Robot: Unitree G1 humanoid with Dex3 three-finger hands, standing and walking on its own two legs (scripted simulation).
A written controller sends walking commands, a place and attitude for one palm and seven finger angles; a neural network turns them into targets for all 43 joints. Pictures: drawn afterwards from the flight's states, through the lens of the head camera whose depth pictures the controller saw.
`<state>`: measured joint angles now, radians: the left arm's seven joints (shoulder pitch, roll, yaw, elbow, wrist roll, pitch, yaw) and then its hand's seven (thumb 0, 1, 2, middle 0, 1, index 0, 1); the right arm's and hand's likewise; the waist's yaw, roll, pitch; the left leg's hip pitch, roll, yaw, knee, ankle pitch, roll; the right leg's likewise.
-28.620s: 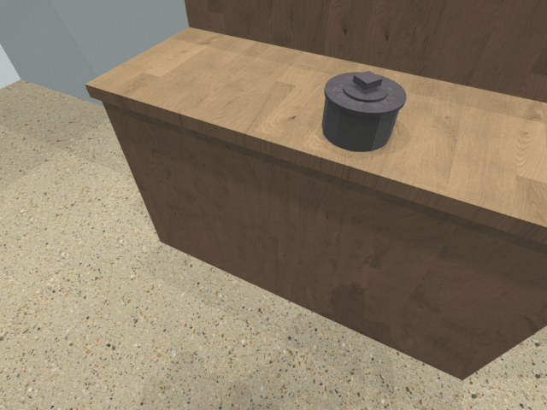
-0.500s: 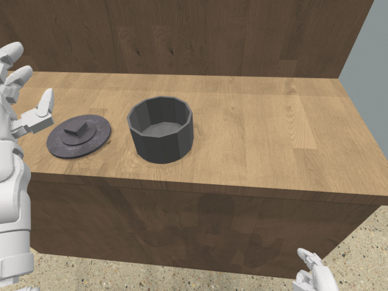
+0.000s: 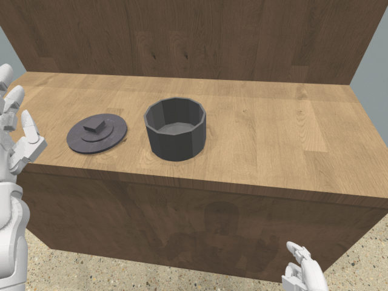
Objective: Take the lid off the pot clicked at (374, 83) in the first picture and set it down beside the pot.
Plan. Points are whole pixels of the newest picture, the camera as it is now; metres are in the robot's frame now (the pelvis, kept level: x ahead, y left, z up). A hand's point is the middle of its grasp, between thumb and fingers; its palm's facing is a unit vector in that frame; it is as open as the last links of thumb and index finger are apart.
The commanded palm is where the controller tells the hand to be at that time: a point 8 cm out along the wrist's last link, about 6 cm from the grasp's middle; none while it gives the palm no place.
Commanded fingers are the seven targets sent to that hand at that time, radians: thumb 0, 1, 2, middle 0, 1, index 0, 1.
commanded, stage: draw the hand back to the body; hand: left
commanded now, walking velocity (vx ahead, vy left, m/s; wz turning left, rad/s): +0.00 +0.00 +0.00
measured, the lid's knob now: (94, 125) +0.51 +0.36 +0.05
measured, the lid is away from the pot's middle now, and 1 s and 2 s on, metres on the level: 0.24 0.24 0.24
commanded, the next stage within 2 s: step back with the hand held close in 0.56 s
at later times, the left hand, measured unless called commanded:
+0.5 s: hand (4, 186) +0.18 +0.28 +0.23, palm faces +0.45 -0.84 -0.32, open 7.4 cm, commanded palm +0.13 +0.32 +0.23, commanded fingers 0.00 0.90 0.90 -0.20 -0.30 -0.20 -0.30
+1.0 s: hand (6, 194) +0.18 +0.29 +0.20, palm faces +0.32 -0.82 -0.48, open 7.4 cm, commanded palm +0.11 +0.34 +0.23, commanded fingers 0.00 0.90 0.90 -0.20 -0.30 -0.20 -0.30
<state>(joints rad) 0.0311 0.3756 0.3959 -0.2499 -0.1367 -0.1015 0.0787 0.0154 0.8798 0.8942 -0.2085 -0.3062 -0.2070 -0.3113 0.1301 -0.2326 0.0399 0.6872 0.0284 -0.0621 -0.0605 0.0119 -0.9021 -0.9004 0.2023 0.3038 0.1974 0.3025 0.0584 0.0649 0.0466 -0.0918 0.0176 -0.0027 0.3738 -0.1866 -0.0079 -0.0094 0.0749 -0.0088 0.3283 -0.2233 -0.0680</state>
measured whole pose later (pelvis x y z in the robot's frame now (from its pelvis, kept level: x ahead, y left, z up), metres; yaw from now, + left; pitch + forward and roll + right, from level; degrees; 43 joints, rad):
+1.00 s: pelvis -0.02 +0.07 +0.00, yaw -1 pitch -1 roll -2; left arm 0.53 0.44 0.44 -0.68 -0.07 -0.19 0.08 0.01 0.89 0.89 -0.21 -0.30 -0.21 -0.31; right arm 0.17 -0.24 0.00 0.55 0.02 0.01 -0.03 0.01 -0.90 -0.90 0.20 0.30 0.20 0.30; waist 0.00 0.01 0.04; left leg -0.27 -0.04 0.04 0.45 -0.18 0.08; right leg -0.18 0.01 0.03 0.40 -0.21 0.03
